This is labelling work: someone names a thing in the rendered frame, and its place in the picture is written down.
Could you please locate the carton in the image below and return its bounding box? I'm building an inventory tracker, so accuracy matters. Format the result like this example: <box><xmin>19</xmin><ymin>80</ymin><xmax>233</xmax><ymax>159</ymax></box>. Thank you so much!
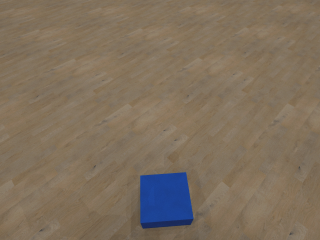
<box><xmin>140</xmin><ymin>172</ymin><xmax>194</xmax><ymax>229</ymax></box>

